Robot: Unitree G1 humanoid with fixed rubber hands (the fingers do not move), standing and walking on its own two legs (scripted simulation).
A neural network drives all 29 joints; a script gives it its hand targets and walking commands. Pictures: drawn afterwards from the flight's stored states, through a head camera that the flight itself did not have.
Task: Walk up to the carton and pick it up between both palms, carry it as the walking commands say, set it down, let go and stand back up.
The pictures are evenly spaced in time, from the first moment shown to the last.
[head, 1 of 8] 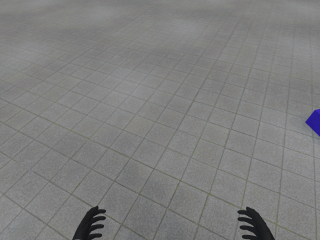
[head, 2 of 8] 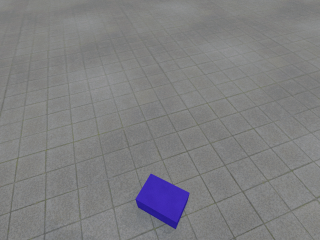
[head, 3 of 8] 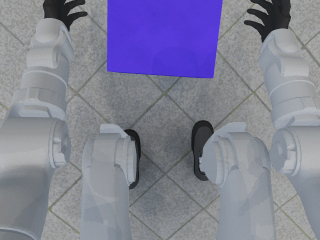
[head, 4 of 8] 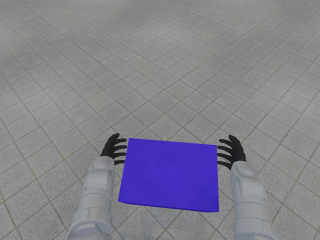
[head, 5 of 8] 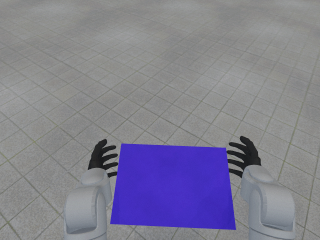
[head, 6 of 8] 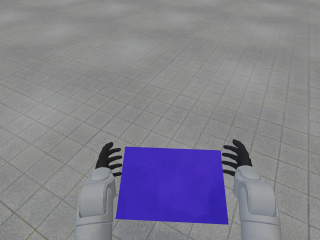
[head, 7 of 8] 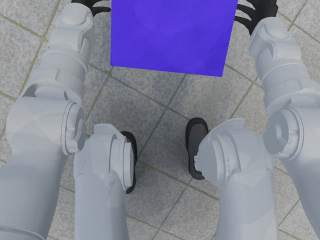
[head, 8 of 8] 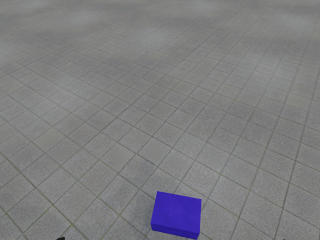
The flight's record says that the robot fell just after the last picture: no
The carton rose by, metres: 0.72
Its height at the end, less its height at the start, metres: +0.00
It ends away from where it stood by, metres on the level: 0.56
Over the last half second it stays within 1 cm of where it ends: yes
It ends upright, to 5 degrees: yes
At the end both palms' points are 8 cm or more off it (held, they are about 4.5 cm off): yes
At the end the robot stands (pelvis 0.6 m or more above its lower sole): yes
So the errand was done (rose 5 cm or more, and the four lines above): yes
